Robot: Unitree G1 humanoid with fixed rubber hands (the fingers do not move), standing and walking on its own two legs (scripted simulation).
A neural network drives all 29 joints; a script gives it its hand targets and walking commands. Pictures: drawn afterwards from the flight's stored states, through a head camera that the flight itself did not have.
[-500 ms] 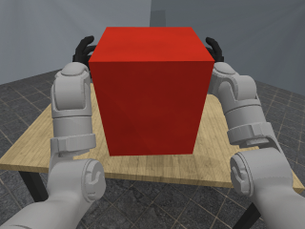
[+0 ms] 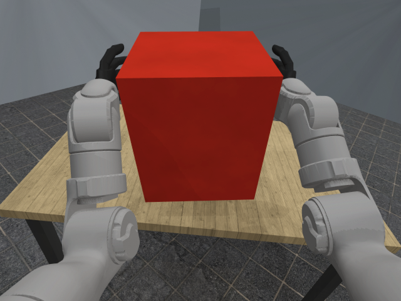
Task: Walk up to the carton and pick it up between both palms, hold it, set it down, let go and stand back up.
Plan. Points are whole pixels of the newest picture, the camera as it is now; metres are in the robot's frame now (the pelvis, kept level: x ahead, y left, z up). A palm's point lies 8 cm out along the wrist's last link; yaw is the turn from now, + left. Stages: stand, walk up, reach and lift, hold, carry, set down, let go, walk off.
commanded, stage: hold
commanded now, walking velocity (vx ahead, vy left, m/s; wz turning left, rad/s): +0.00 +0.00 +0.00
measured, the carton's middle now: (198, 117) +0.37 +0.00 +0.25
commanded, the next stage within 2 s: none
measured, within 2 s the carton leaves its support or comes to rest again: neither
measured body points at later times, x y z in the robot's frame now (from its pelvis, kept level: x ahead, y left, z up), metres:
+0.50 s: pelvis +0.00 +0.00 +0.00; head -0.09 +0.04 +0.44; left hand +0.37 +0.17 +0.30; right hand +0.38 -0.14 +0.32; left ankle +0.02 +0.13 -0.75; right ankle +0.00 -0.09 -0.75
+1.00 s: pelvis +0.00 +0.00 +0.00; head -0.08 +0.03 +0.44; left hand +0.38 +0.16 +0.31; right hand +0.38 -0.15 +0.32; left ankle +0.02 +0.13 -0.75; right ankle +0.00 -0.09 -0.75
